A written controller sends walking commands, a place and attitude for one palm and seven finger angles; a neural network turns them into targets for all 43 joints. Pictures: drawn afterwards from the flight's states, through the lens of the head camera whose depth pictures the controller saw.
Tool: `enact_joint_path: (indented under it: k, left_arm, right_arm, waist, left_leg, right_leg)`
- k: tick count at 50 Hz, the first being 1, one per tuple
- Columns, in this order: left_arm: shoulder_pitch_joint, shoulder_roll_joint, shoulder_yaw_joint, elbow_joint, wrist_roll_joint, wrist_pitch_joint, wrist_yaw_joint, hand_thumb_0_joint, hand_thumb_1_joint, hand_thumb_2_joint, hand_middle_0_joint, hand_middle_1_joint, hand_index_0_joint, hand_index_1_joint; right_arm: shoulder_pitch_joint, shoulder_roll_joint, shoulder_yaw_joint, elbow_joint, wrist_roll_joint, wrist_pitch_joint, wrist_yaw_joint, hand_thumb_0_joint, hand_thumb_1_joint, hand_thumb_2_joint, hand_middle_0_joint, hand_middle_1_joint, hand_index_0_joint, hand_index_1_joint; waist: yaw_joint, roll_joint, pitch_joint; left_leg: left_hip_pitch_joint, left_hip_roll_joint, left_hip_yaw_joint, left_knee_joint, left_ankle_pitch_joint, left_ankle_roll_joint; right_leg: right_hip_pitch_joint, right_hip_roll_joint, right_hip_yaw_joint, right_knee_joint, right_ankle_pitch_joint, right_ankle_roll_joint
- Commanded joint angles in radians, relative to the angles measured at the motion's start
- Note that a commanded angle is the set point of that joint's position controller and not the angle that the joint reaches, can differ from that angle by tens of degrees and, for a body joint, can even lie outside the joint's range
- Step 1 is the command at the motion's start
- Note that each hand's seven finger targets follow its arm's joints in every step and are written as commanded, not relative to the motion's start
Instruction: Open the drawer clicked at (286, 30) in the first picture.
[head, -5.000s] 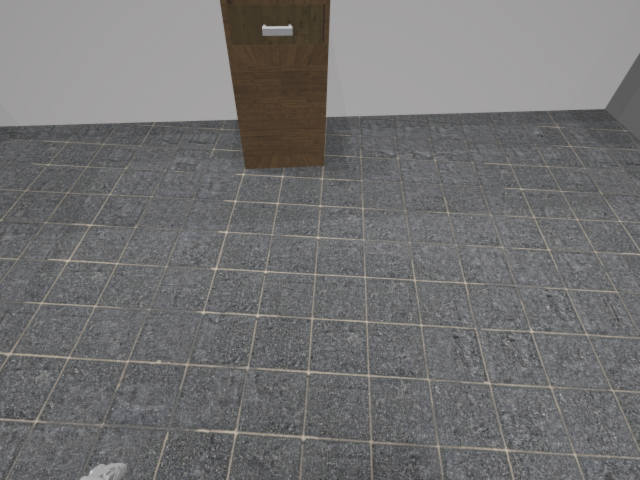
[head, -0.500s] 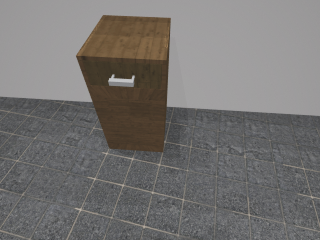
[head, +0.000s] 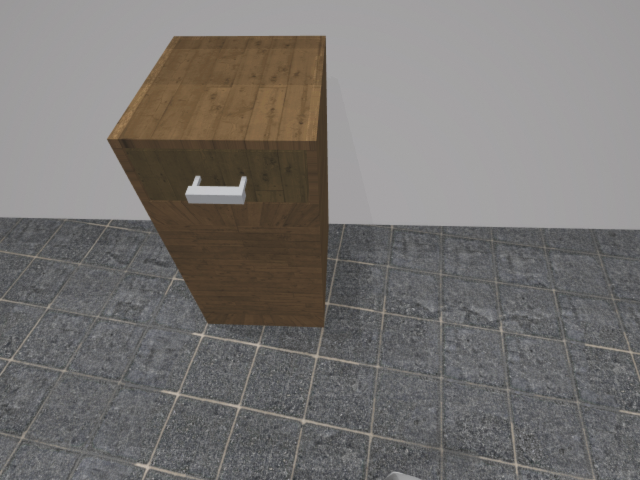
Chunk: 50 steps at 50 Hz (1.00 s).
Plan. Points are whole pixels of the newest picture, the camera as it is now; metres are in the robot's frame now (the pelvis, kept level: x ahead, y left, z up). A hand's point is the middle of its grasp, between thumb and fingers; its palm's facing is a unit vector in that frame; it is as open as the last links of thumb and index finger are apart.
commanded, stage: take the last steps up to it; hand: left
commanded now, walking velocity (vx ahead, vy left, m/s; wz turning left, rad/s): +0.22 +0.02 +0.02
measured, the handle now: (218, 187) +0.65 +0.25 -0.07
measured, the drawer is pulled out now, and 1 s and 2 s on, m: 0.00 0.00 0.00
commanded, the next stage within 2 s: come to a stop and stand still in 0.20 s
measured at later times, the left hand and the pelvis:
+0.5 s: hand out of the picture +0.12 +0.20 -0.17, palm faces +0.05 -0.99 -0.15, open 7.4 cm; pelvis +0.15 +0.03 +0.02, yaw -2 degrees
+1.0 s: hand (236, 434) +0.20 +0.14 -0.13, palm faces +0.01 -0.96 -0.28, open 7.4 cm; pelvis +0.13 -0.05 +0.02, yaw -2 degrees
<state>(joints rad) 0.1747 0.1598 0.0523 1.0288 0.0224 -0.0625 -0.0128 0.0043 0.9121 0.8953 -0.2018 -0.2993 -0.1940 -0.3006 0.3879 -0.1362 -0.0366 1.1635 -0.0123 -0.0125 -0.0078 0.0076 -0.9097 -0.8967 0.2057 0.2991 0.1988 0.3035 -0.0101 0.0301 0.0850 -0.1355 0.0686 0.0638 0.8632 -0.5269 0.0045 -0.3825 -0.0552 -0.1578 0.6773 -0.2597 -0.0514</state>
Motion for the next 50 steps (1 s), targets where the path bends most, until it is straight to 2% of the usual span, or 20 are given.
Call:
enact_joint_path:
  k: [1, 4, 6, 13, 15, 16, 17, 18, 19, 22, 25, 31, 35, 38, 39, 40, 41, 42, 45, 50]
  left_arm:
    - [0.177, 0.154, 0.031, 0.006, -0.005, 0.006, 0.033, 0.0, 0.9, 0.9, -0.2, -0.3, -0.2, -0.3]
    - [0.115, 0.092, 0.014, -0.007, 0.004, -0.007, 0.036, 0.0, 0.9, 0.9, -0.2, -0.3, -0.2, -0.3]
    - [0.121, 0.103, 0.013, 0.0, 0.004, -0.008, 0.035, 0.0, 0.9, 0.9, -0.2, -0.3, -0.2, -0.3]
    - [0.163, 0.142, 0.019, 0.032, 0.001, 0.002, 0.026, 0.0, 0.9, 0.9, -0.2, -0.3, -0.2, -0.3]
    - [0.154, 0.131, 0.017, 0.04, -0.002, 0.011, 0.027, 0.0, 0.9, 0.9, -0.2, -0.3, -0.2, -0.3]
    - [0.148, 0.102, 0.009, 0.039, -0.005, 0.019, 0.029, 0.0, 0.9, 0.9, -0.2, -0.3, -0.2, -0.3]
    - [0.175, 0.057, -0.004, 0.04, -0.008, 0.024, 0.032, 0.0, 0.9, 0.9, -0.2, -0.3, -0.2, -0.3]
    - [0.209, 0.019, -0.015, 0.042, -0.014, 0.029, 0.037, 0.0, 0.9, 0.9, -0.2, -0.3, -0.2, -0.3]
    - [0.219, 0.022, -0.022, 0.056, -0.018, 0.04, 0.044, 0.0, 0.9, 0.9, -0.2, -0.3, -0.2, -0.3]
    - [0.213, 0.055, -0.02, 0.079, -0.015, 0.065, 0.053, 0.0, 0.9, 0.9, -0.2, -0.3, -0.2, -0.3]
    - [0.169, 0.086, 0.0, 0.036, -0.007, 0.087, 0.051, 0.0, 0.9, 0.9, -0.2, -0.3, -0.2, -0.3]
    - [0.127, 0.078, 0.028, -0.033, -0.004, 0.117, 0.042, 0.0, 0.9, 0.9, -0.2, -0.3, -0.2, -0.3]
    - [0.108, 0.065, 0.02, -0.058, -0.005, 0.11, 0.039, 0.0, 0.9, 0.9, -0.2, -0.3, -0.2, -0.3]
    - [0.184, 0.09, 0.019, -0.032, -0.004, 0.085, 0.042, 0.0, 0.9, 0.9, -0.2, -0.3, -0.2, -0.3]
    - [0.168, 0.149, 0.021, -0.035, 0.006, 0.071, 0.047, 0.0, 0.9, 0.9, -0.2, -0.3, -0.2, -0.3]
    - [0.112, 0.23, 0.027, -0.054, 0.011, 0.059, 0.05, 0.0, 0.9, 0.9, -0.2, -0.3, -0.2, -0.3]
    - [0.125, 0.26, 0.027, -0.072, 0.005, 0.066, 0.047, 0.0, 0.9, 0.9, -0.2, -0.3, -0.2, -0.3]
    - [0.094, 0.26, 0.033, -0.067, 0.005, 0.063, 0.049, 0.0, 0.9, 0.9, -0.2, -0.3, -0.2, -0.3]
    - [0.008, 0.214, 0.032, -0.091, 0.0, 0.068, 0.053, 0.0, 0.9, 0.9, -0.2, -0.3, -0.2, -0.3]
    - [0.079, 0.208, 0.042, -0.081, -0.001, 0.06, 0.062, 0.0, 0.9, 0.9, -0.2, -0.3, -0.2, -0.3]
  right_arm:
    - [-0.117, -0.085, -0.027, -0.124, -0.005, -0.034, 0.005, 0.0, -0.9, -0.9, 0.2, 0.3, 0.2, 0.3]
    - [-0.027, -0.045, -0.019, -0.093, -0.014, -0.006, 0.009, 0.0, -0.9, -0.9, 0.2, 0.3, 0.2, 0.3]
    - [-0.028, -0.029, -0.015, -0.097, -0.012, 0.0, 0.013, 0.0, -0.9, -0.9, 0.2, 0.3, 0.2, 0.3]
    - [-0.147, -0.055, -0.008, -0.153, -0.007, -0.022, 0.02, 0.0, -0.9, -0.9, 0.2, 0.3, 0.2, 0.3]
    - [-0.115, -0.064, -0.007, -0.14, -0.007, -0.029, 0.015, 0.0, -0.9, -0.9, 0.2, 0.3, 0.2, 0.3]
    - [-0.071, -0.079, -0.003, -0.118, -0.008, -0.035, 0.009, 0.0, -0.9, -0.9, 0.2, 0.3, 0.2, 0.3]
    - [-0.025, -0.127, -0.005, -0.102, -0.012, -0.043, -0.002, 0.0, -0.9, -0.9, 0.2, 0.3, 0.2, 0.3]
    - [-0.015, -0.18, -0.009, -0.105, -0.012, -0.036, -0.013, 0.0, -0.9, -0.9, 0.2, 0.3, 0.2, 0.3]
    - [-0.055, -0.172, -0.001, -0.099, -0.008, -0.029, -0.025, 0.0, -0.9, -0.9, 0.2, 0.3, 0.2, 0.3]
    - [-0.13, -0.155, 0.003, -0.1, -0.001, -0.015, -0.049, 0.0, -0.9, -0.9, 0.2, 0.3, 0.2, 0.3]
    - [-0.113, -0.199, -0.033, -0.113, 0.002, 0.006, -0.059, 0.0, -0.9, -0.9, 0.2, 0.3, 0.2, 0.3]
    - [-0.203, -0.209, -0.052, -0.164, -0.009, 0.025, -0.052, 0.0, -0.9, -0.9, 0.2, 0.3, 0.2, 0.3]
    - [-0.24, -0.209, -0.056, -0.178, -0.017, 0.032, -0.032, 0.0, -0.9, -0.9, 0.2, 0.3, 0.2, 0.3]
    - [-0.248, -0.198, -0.054, -0.178, -0.009, 0.038, -0.016, 0.0, -0.9, -0.9, 0.2, 0.3, 0.2, 0.3]
    - [-0.211, -0.146, -0.047, -0.177, 0.002, 0.038, -0.008, 0.0, -0.9, -0.9, 0.2, 0.3, 0.2, 0.3]
    - [-0.182, -0.084, -0.034, -0.197, 0.006, 0.043, 0.001, 0.0, -0.9, -0.9, 0.2, 0.3, 0.2, 0.3]
    - [-0.221, -0.111, -0.038, -0.212, 0.002, 0.061, -0.001, 0.0, -0.9, -0.9, 0.2, 0.3, 0.2, 0.3]
    - [-0.236, -0.115, -0.041, -0.214, -0.004, 0.074, -0.003, 0.0, -0.9, -0.9, 0.2, 0.3, 0.2, 0.3]
    - [-0.163, -0.158, -0.052, -0.17, -0.005, 0.076, 0.003, 0.0, -0.9, -0.9, 0.2, 0.3, 0.2, 0.3]
    - [-0.174, -0.164, -0.05, -0.186, -0.012, 0.075, 0.009, 0.0, -0.9, -0.9, 0.2, 0.3, 0.2, 0.3]
  waist:
    - [0.064, -0.075, -0.004]
    - [-0.007, -0.12, -0.017]
    - [-0.008, -0.104, -0.028]
    - [0.024, -0.145, -0.021]
    - [-0.003, -0.12, -0.013]
    - [-0.021, -0.052, -0.021]
    - [-0.022, 0.081, -0.058]
    - [-0.006, 0.178, -0.091]
    - [0.002, 0.205, -0.11]
    - [0.019, 0.169, -0.083]
    - [-0.009, 0.077, -0.123]
    - [0.011, 0.098, -0.164]
    - [0.014, 0.185, -0.121]
    - [0.059, 0.12, -0.141]
    - [0.047, -0.055, -0.126]
    - [0.015, -0.279, -0.089]
    - [0.058, -0.219, -0.08]
    - [0.044, -0.299, -0.05]
    - [0.01, -0.191, -0.028]
    - [0.053, -0.164, -0.068]
  left_leg:
    - [-0.439, 0.062, -0.085, 0.403, 0.152, 0.033]
    - [-0.33, 0.071, -0.038, 0.242, 0.211, -0.002]
    - [-0.299, 0.062, -0.005, 0.111, 0.219, -0.02]
    - [-0.227, 0.013, 0.043, -0.208, 0.263, -0.013]
    - [-0.09, 0.0, 0.062, -0.324, 0.33, -0.008]
    - [0.006, 0.007, 0.034, -0.403, 0.408, -0.01]
    - [0.094, 0.116, -0.088, -0.45, 0.617, 0.023]
    - [0.087, 0.252, -0.211, -0.484, 0.821, 0.094]
    - [0.054, 0.286, -0.247, -0.541, 0.915, 0.135]
    - [0.069, 0.271, -0.165, -0.509, 1.211, 0.158]
    - [0.145, 0.312, -0.15, -0.478, 1.332, 0.189]
    - [0.072, 0.281, -0.071, -0.482, 1.048, 0.176]
    - [-0.033, 0.249, -0.057, -0.495, 0.808, 0.148]
    - [-0.111, 0.171, -0.031, -0.398, 0.524, 0.074]
    - [-0.165, 0.079, 0.02, -0.284, 0.317, 0.011]
    - [-0.26, -0.027, 0.057, -0.172, 0.059, -0.037]
    - [-0.22, -0.027, -0.034, -0.05, -0.05, -0.027]
    - [-0.254, -0.036, -0.075, 0.04, -0.043, -0.021]
    - [-0.32, -0.035, -0.111, 0.215, 0.113, -0.033]
    - [-0.376, -0.04, -0.119, 0.208, 0.179, -0.061]
  right_leg:
    - [0.199, -0.328, 0.46, -0.488, -0.148, -0.134]
    - [0.09, -0.253, 0.237, -0.5, 0.059, -0.101]
    - [0.096, -0.232, 0.182, -0.494, 0.132, -0.101]
    - [0.192, -0.212, 0.168, -0.438, 0.156, -0.105]
    - [0.126, -0.185, 0.15, -0.381, 0.1, -0.076]
    - [0.091, -0.135, 0.119, -0.294, 0.12, -0.045]
    - [0.042, -0.056, 0.072, -0.163, 0.078, 0.004]
    - [0.053, -0.01, 0.037, -0.098, -0.1, 0.048]
    - [0.089, 0.001, 0.06, -0.016, -0.245, 0.066]
    - [0.057, -0.033, 0.128, 0.084, -0.253, 0.073]
    - [-0.02, -0.018, 0.138, 0.205, -0.257, 0.077]
    - [-0.063, 0.004, 0.175, 0.349, -0.195, 0.086]
    - [0.046, 0.002, 0.115, 0.141, -0.176, 0.072]
    - [0.225, 0.006, 0.09, -0.186, 0.056, 0.072]
    - [0.255, -0.082, 0.19, -0.315, 0.169, 0.06]
    - [0.213, -0.275, 0.422, -0.381, 0.314, -0.017]
    - [0.109, -0.355, 0.444, -0.412, 0.321, -0.093]
    - [0.073, -0.333, 0.479, -0.423, 0.306, -0.106]
    - [0.126, -0.276, 0.366, -0.396, 0.28, -0.089]
    - [0.259, -0.288, 0.348, -0.389, 0.268, -0.096]
